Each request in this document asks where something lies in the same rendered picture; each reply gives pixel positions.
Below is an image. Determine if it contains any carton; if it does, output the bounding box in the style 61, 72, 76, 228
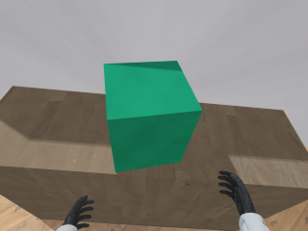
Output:
103, 61, 203, 172

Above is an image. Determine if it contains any robot left hand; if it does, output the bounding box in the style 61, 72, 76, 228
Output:
63, 195, 94, 230

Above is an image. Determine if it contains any pedestal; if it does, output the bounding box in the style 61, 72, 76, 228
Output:
0, 86, 308, 231

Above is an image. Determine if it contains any robot right forearm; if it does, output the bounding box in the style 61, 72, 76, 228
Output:
239, 213, 270, 231

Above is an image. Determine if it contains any robot right hand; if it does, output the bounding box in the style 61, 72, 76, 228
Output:
218, 170, 256, 216

